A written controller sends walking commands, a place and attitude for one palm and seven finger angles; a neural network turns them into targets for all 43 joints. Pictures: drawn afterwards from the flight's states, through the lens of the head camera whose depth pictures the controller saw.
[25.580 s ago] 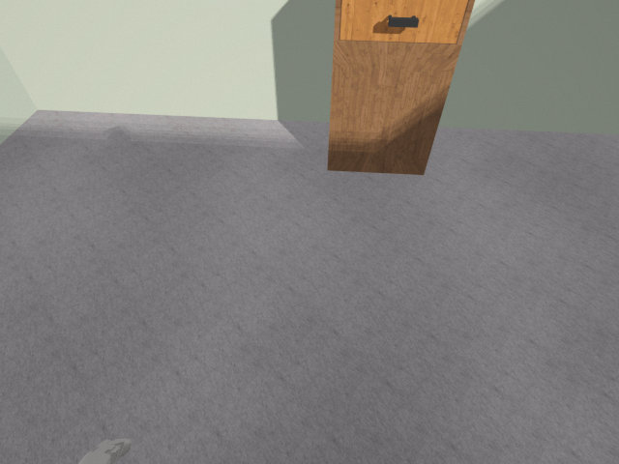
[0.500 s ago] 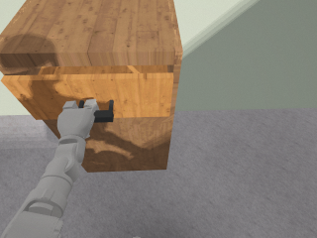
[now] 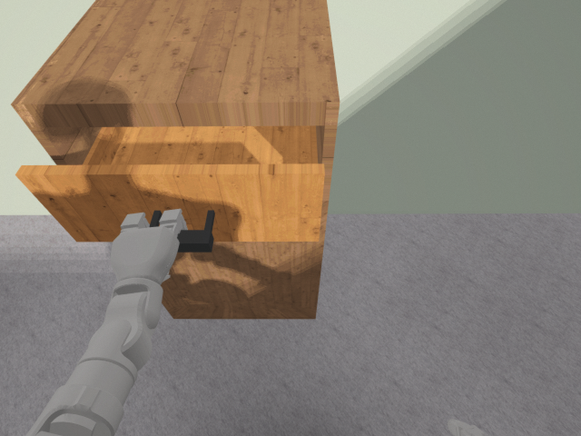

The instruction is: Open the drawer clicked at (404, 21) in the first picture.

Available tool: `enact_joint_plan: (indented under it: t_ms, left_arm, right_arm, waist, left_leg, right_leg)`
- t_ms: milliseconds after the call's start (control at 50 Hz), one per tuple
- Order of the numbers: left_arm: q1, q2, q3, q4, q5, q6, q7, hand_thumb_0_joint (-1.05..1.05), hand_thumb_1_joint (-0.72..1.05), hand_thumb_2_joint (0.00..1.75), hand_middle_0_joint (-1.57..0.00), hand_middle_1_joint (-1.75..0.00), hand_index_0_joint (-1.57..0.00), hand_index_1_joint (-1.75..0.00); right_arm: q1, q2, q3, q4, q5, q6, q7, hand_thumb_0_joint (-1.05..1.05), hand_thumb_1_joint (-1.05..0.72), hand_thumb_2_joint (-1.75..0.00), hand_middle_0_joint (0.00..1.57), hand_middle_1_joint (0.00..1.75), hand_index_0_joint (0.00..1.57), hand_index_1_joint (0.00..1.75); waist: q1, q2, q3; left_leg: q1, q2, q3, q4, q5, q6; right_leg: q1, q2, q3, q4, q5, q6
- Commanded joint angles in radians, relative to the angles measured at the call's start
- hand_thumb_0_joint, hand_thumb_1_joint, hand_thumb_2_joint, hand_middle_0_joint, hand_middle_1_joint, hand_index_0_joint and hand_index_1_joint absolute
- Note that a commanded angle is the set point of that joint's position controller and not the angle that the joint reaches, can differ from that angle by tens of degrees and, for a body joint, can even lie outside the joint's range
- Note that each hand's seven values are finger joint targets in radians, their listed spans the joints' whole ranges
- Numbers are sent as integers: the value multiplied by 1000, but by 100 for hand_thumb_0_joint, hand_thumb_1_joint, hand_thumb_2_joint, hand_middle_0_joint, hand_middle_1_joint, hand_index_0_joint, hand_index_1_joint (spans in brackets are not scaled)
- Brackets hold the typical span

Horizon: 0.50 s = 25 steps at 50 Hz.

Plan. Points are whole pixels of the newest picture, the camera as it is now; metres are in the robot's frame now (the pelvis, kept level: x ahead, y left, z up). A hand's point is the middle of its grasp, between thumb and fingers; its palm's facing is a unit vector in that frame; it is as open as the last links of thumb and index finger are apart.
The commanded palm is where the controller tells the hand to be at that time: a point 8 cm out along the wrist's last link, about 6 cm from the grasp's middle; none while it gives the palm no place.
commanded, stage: pull the drawer open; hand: left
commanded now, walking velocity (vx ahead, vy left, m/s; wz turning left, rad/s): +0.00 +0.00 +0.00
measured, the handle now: (180, 228) +0.42 +0.20 +0.01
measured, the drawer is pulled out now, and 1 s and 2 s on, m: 0.10 0.23 0.30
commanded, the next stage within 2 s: open the thumb to release the handle in 1.82 s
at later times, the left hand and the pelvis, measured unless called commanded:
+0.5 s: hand (152, 304) +0.30 +0.22 -0.01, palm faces -0.01 -0.09 -1.00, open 5.8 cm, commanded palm +0.26 +0.20 +0.05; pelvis +0.01 -0.01 +0.00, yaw -1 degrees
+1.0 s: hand (140, 354) +0.23 +0.22 -0.01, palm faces +0.01 -0.11 -0.99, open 5.8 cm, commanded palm +0.19 +0.21 +0.05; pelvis +0.00 -0.01 +0.00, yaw +0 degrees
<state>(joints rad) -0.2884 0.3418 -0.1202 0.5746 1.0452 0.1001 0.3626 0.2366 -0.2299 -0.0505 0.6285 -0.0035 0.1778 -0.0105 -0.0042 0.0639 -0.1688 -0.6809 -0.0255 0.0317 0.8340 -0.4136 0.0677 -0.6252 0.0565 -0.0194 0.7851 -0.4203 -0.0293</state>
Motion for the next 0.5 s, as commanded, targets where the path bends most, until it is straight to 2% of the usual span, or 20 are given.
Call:
enact_joint_plan:
  t_ms: [0,20,60,80,140,180,220,300,320,360,380,400,420,440,480]
  left_arm:
    - [-147,79,4,-221,5,-51,26,0,90,90,-40,-135,-40,-135]
    - [-143,94,17,-237,7,-56,28,0,90,90,-40,-135,-40,-135]
    - [-99,85,14,-254,7,-57,32,0,90,90,-40,-135,-40,-135]
    - [-80,64,-3,-270,7,-58,33,0,90,90,-40,-135,-40,-135]
    - [-43,59,-4,-314,5,-57,38,0,90,90,-40,-135,-40,-135]
    - [-25,71,5,-320,7,-52,42,0,90,90,-40,-135,-40,-135]
    - [12,84,23,-359,6,-53,43,0,90,90,-40,-135,-40,-135]
    - [113,92,43,-382,-2,-47,45,0,90,90,-40,-135,-40,-135]
    - [125,87,36,-410,-2,-48,46,0,90,90,-40,-135,-40,-135]
    - [160,73,28,-448,-2,-48,49,0,90,90,-40,-135,-40,-135]
    - [211,74,35,-453,-7,-45,50,0,90,90,-40,-135,-40,-135]
    - [233,103,63,-470,-10,-46,52,0,90,90,-40,-135,-40,-135]
    - [258,91,53,-502,-9,-48,53,0,90,90,-40,-135,-40,-135]
    - [305,102,69,-501,-10,-48,54,0,90,90,-40,-135,-40,-135]
    - [332,76,45,-542,-3,-45,59,0,90,90,-40,-135,-40,-135]
  right_arm:
    - [-26,-138,-44,-126,1,-41,-11,0,-90,-90,20,30,20,30]
    - [-27,-137,-43,-126,2,-43,-13,0,-90,-90,20,30,20,30]
    - [-37,-135,-41,-131,2,-48,-12,0,-90,-90,20,30,20,30]
    - [-44,-131,-42,-135,3,-51,-10,0,-90,-90,20,30,20,30]
    - [-49,-131,-43,-139,1,-57,-6,0,-90,-90,20,30,20,30]
    - [-54,-132,-40,-140,2,-60,-7,0,-90,-90,20,30,20,30]
    - [-63,-131,-40,-146,0,-65,-6,0,-90,-90,20,30,20,30]
    - [-82,-133,-37,-152,0,-74,-5,0,-90,-90,20,30,20,30]
    - [-88,-129,-33,-156,1,-75,-3,0,-90,-90,20,30,20,30]
    - [-97,-127,-36,-160,-2,-81,0,0,-90,-90,20,30,20,30]
    - [-101,-124,-35,-166,-1,-85,2,0,-90,-90,20,30,20,30]
    - [-108,-129,-32,-167,-2,-86,2,0,-90,-90,20,30,20,30]
    - [-113,-124,-31,-172,-3,-89,4,0,-90,-90,20,30,20,30]
    - [-115,-122,-29,-177,-3,-92,5,0,-90,-90,20,30,20,30]
    - [-130,-119,-26,-182,-4,-94,11,0,-90,-90,20,30,20,30]
  waist:
    - [-16,-49,-285]
    - [-12,-57,-287]
    - [-8,-51,-270]
    - [-7,-30,-257]
    - [-4,-18,-271]
    - [-7,-43,-255]
    - [4,-39,-278]
    - [11,-63,-258]
    - [15,-42,-258]
    - [17,-48,-262]
    - [23,-55,-261]
    - [28,-50,-268]
    - [33,-37,-279]
    - [36,-52,-255]
    - [33,-37,-231]
  left_leg:
    - [315,30,-66,-77,502,-32]
    - [315,30,-65,-77,501,-30]
    - [309,28,-65,-81,492,-32]
    - [317,27,-61,-81,489,-31]
    - [336,30,-64,-78,512,-33]
    - [317,26,-62,-79,494,-31]
    - [326,26,-58,-79,511,-31]
    - [312,23,-54,-77,524,-30]
    - [315,22,-55,-78,524,-31]
    - [327,24,-53,-76,537,-31]
    - [325,22,-52,-75,536,-30]
    - [324,23,-54,-74,560,-33]
    - [334,21,-50,-70,573,-31]
    - [322,20,-52,-70,570,-33]
    - [330,25,-58,-70,578,-36]
  right_leg:
    - [74,9,4,-76,367,-23]
    - [76,8,6,-72,371,-22]
    - [75,8,6,-73,365,-23]
    - [66,8,5,-76,360,-24]
    - [67,7,6,-73,363,-24]
    - [77,8,9,-73,375,-23]
    - [94,4,12,-71,391,-22]
    - [117,3,17,-71,426,-21]
    - [112,3,17,-66,422,-21]
    - [115,2,17,-66,434,-19]
    - [126,2,19,-68,439,-18]
    - [139,1,22,-63,459,-21]
    - [143,-1,26,-59,478,-18]
    - [145,0,23,-57,479,-18]
    - [118,0,19,-55,457,-18]
